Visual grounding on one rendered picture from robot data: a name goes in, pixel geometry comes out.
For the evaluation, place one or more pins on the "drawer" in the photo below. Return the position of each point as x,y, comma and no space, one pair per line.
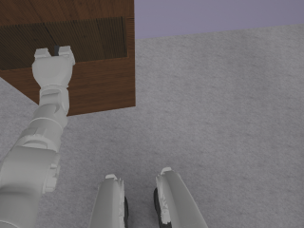
89,40

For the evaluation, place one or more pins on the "robot left hand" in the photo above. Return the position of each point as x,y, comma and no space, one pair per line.
50,70

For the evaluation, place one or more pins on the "left robot forearm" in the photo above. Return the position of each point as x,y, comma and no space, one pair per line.
47,124

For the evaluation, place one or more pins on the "handle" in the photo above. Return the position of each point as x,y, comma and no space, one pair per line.
56,50

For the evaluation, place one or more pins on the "right robot shin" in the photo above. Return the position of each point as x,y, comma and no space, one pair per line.
165,216

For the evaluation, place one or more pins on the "left robot upper arm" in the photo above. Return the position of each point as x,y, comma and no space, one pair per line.
29,173

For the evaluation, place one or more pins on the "cabinet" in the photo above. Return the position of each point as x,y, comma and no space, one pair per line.
94,86

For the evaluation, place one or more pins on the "left robot thigh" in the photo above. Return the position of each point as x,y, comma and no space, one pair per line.
106,209

